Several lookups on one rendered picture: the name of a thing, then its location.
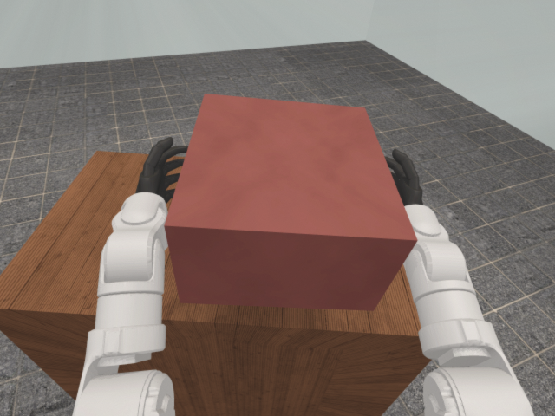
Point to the carton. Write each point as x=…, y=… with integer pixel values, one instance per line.
x=285, y=204

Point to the robot right hand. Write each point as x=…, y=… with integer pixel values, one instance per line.
x=405, y=177

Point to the robot left hand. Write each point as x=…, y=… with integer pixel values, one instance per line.
x=153, y=177

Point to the robot left upper arm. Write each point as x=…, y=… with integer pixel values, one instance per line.
x=139, y=393

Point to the robot right forearm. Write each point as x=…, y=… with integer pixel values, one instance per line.
x=453, y=330

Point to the robot right upper arm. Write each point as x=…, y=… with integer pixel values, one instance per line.
x=473, y=391

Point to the robot left forearm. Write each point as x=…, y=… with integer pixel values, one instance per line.
x=131, y=283

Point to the pedestal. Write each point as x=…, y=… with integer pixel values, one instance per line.
x=223, y=360

